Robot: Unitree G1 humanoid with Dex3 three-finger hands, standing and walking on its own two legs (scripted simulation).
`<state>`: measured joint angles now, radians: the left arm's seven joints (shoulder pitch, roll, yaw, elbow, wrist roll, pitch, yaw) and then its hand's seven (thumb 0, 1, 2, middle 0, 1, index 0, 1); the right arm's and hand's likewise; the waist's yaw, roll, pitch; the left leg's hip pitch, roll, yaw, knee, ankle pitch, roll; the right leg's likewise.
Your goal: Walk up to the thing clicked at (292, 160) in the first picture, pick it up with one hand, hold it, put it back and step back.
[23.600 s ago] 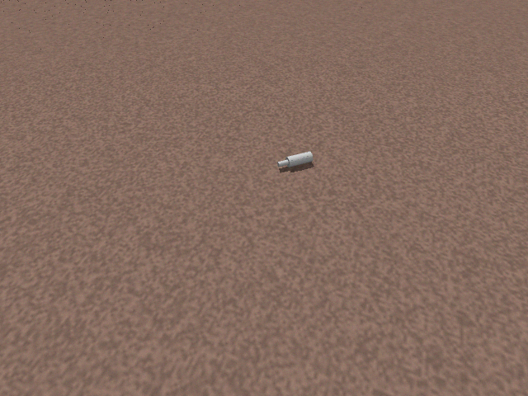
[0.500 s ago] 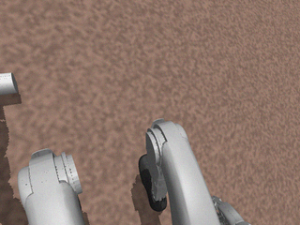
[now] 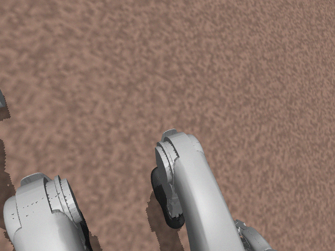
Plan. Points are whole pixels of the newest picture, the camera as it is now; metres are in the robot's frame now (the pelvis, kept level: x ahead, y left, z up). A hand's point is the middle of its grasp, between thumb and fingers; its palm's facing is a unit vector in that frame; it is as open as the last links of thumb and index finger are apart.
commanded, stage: close in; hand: left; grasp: from above
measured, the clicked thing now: out of the picture +0.51 +0.37 -0.29
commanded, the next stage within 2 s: rest palm in 0.14 s
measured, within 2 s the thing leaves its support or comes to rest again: neither
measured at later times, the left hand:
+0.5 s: hand out of the picture +0.49 +0.33 -0.22, palm faces -0.46 -0.10 -0.88, open 14.0 cm
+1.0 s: hand out of the picture +0.49 +0.33 -0.25, palm faces -0.47 -0.12 -0.88, open 14.3 cm
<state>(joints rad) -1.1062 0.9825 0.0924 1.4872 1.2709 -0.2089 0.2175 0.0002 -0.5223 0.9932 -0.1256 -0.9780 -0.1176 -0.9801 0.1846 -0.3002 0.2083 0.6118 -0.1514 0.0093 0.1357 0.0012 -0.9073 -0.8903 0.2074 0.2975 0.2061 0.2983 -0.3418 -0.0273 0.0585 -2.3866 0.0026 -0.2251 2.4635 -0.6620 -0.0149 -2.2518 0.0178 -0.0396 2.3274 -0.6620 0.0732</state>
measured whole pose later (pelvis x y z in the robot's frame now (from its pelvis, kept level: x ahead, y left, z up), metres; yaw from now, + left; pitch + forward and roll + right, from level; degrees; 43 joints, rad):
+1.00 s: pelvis +0.01 +0.01 -0.02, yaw -4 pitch +30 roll -16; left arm -1.13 1.12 0.13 1.66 1.36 -0.27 0.45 0.00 -0.54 1.01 -0.09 -0.96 -0.08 -0.97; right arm 0.13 -0.32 0.31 0.60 -0.25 -0.09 0.17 0.00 -0.91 -0.90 0.21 0.30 0.20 0.30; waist -0.40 -0.13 0.15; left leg -2.39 0.01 -0.29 2.57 -0.73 -0.01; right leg -2.24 0.04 -0.09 2.37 -0.68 0.07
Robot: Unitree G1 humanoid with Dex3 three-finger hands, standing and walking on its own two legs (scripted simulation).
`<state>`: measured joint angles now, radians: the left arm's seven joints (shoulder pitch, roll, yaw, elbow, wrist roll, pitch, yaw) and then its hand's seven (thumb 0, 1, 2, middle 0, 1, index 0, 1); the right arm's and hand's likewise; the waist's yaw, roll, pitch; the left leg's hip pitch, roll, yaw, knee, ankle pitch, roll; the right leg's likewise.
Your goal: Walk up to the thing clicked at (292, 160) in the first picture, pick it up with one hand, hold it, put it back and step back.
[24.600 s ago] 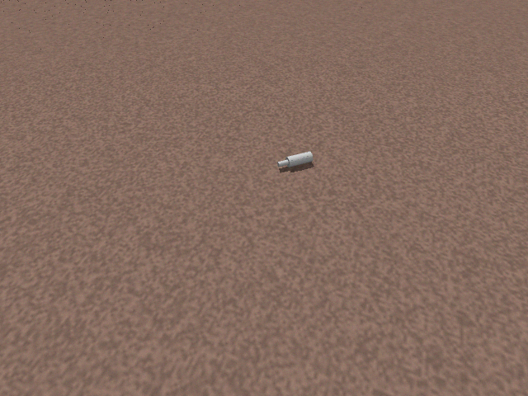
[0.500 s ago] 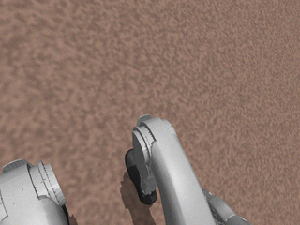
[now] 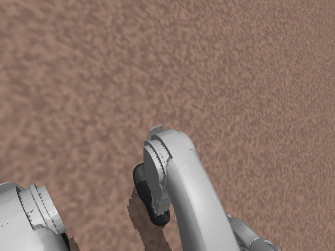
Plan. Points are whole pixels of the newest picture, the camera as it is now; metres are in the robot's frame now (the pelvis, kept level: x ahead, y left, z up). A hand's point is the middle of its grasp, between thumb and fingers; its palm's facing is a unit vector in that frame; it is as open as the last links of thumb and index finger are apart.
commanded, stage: rest palm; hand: left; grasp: from above
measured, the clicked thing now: out of the picture +0.47 +0.39 -0.27
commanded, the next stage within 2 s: close in 0.96 s
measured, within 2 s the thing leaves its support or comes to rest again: neither
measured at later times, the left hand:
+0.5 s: hand out of the picture +0.46 +0.35 -0.24, palm faces -0.45 -0.15 -0.88, open 14.1 cm
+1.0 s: hand out of the picture +0.46 +0.35 -0.24, palm faces -0.47 -0.15 -0.87, open 13.9 cm
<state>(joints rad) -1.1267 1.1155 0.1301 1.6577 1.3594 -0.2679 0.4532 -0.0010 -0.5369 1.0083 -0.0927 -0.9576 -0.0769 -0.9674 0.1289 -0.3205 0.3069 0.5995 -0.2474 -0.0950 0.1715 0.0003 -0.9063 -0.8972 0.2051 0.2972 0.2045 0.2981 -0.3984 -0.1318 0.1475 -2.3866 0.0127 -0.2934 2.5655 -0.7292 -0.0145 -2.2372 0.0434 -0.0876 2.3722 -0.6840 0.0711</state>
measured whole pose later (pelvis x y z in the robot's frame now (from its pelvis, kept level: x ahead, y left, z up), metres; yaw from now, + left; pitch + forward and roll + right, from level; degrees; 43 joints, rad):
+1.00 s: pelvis +0.00 +0.00 +0.00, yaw -1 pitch +28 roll -16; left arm -1.12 1.13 0.11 1.68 1.34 -0.28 0.47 0.00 -0.46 0.96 -0.11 -0.98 -0.11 -0.98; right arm 0.10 -0.34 0.33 0.59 -0.26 -0.12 0.18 0.00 -0.91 -0.90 0.20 0.30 0.20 0.30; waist -0.40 -0.15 0.18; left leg -2.38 0.02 -0.31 2.57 -0.73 -0.02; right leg -2.23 0.04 -0.10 2.37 -0.67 0.08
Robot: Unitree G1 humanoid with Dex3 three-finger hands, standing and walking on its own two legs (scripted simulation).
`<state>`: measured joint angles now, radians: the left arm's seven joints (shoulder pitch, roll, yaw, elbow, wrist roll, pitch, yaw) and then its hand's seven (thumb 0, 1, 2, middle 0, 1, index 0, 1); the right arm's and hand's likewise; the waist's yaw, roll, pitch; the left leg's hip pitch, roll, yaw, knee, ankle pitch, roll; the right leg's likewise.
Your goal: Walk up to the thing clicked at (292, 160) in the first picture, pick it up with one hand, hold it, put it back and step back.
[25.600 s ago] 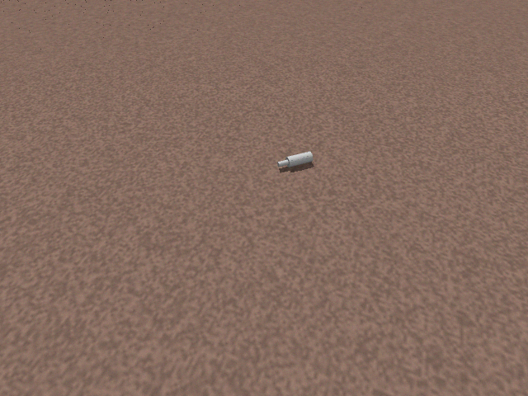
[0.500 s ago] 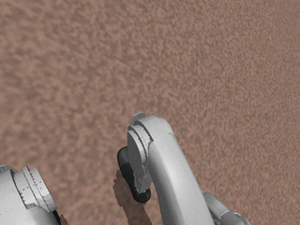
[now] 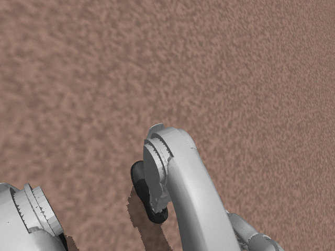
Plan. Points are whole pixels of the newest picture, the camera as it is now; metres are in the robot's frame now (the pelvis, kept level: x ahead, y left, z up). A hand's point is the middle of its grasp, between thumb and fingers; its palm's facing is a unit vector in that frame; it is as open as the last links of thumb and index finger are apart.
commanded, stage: close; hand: left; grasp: from above
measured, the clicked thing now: out of the picture +0.47 +0.40 -0.27
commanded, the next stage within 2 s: settle in 1.64 s
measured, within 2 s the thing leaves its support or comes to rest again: neither
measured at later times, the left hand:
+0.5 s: hand out of the picture +0.46 +0.36 -0.24, palm faces -0.45 -0.16 -0.88, open 12.5 cm
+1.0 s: hand out of the picture +0.46 +0.36 -0.25, palm faces -0.44 -0.16 -0.89, open 10.5 cm
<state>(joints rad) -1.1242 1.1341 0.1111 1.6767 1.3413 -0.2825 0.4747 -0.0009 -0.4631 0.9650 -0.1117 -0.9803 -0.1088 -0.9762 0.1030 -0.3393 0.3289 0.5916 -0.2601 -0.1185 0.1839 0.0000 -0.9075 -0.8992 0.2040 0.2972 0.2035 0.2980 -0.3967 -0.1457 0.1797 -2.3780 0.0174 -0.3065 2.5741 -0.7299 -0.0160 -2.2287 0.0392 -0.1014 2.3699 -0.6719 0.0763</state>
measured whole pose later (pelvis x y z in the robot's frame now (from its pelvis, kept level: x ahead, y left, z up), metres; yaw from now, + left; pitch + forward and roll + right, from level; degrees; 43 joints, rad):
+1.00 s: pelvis +0.00 +0.00 +0.00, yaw +0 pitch +28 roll -16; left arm -1.13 1.13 0.11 1.70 1.35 -0.27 0.52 0.00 0.05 0.59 -0.43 -0.78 -0.48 -0.73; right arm 0.09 -0.34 0.34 0.60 -0.27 -0.15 0.19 0.00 -0.90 -0.89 0.20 0.30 0.20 0.30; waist -0.40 -0.16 0.18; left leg -2.38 0.02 -0.31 2.58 -0.73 -0.01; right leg -2.23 0.04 -0.10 2.37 -0.67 0.08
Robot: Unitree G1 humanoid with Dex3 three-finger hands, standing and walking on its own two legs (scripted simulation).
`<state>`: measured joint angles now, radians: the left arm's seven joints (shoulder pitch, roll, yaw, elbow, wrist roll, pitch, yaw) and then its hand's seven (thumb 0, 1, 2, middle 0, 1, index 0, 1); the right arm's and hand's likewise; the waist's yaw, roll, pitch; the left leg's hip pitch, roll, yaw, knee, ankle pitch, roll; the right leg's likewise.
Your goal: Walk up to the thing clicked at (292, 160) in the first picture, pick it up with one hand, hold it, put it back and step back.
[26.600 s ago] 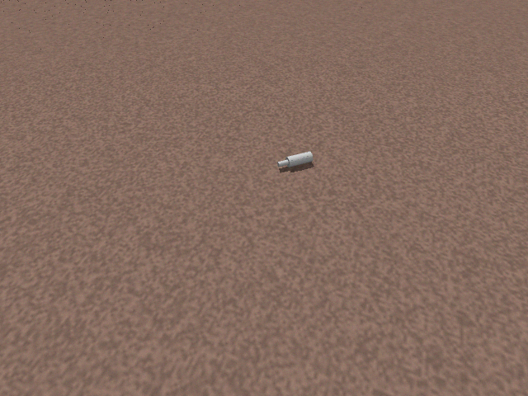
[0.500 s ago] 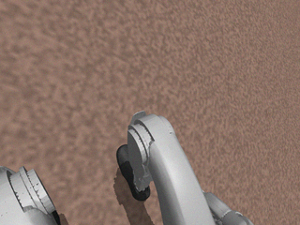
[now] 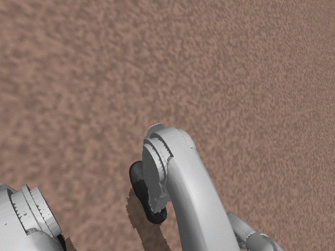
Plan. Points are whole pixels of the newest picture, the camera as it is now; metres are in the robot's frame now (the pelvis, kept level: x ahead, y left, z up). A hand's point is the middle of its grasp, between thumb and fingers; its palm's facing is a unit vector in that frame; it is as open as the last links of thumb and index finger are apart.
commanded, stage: close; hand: left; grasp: from above
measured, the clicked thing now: out of the picture +0.47 +0.40 -0.27
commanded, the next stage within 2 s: settle in 0.64 s
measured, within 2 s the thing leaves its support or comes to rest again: leaves its support in 1.02 s
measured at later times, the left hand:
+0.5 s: hand out of the picture +0.46 +0.36 -0.24, palm faces -0.45 -0.16 -0.88, open 8.9 cm
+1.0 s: hand out of the picture +0.46 +0.37 -0.24, palm faces -0.44 -0.16 -0.88, open 8.8 cm
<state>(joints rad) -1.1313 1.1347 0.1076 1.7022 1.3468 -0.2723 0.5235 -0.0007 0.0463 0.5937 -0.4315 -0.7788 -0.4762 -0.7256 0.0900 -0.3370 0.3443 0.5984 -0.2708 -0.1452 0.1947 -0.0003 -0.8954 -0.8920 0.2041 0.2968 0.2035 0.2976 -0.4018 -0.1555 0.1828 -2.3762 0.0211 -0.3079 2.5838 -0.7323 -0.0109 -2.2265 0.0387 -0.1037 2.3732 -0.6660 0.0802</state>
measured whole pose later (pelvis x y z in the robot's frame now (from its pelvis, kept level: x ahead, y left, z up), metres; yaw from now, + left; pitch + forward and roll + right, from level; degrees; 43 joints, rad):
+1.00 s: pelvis +0.00 +0.00 +0.00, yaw +0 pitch +29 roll -17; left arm -1.11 1.12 0.14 1.62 1.34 -0.25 0.45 0.00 0.21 0.32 -0.72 -0.50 -0.78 -0.44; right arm 0.12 -0.34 0.32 0.59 -0.26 -0.13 0.19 0.00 -0.91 -0.90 0.20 0.30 0.20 0.30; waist -0.39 -0.14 0.17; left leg -2.39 0.02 -0.30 2.58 -0.74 -0.01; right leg -2.24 0.03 -0.11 2.37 -0.67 0.07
